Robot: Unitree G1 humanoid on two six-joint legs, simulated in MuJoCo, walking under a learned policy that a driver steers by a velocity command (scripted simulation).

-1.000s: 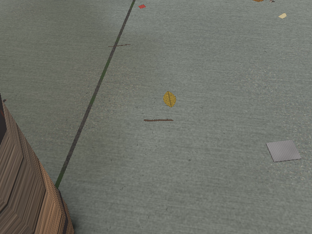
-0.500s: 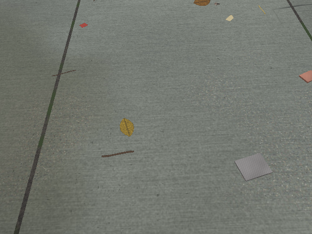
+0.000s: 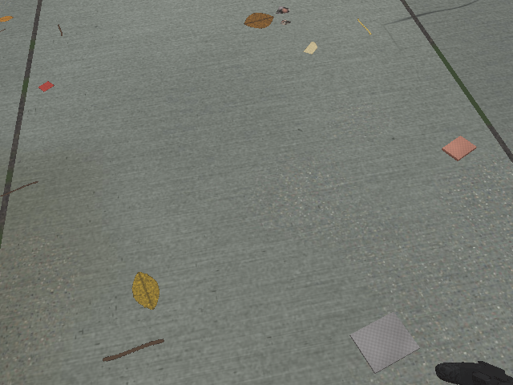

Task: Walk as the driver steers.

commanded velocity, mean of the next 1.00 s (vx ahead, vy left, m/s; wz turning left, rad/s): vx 0.50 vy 0.00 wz -0.27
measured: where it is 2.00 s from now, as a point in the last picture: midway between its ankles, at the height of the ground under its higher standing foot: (345, 187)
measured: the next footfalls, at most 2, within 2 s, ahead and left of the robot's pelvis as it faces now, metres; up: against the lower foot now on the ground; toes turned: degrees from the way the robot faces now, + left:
left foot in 0.08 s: +0.24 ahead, +0.11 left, +0.00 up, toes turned -4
right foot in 0.60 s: +0.46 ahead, -0.16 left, +0.00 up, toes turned -23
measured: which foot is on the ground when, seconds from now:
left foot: up 0.00-0.06, down 0.08-0.62, up 0.64-1.00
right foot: down 0.00-0.08, up 0.10-0.58, down 0.60-1.00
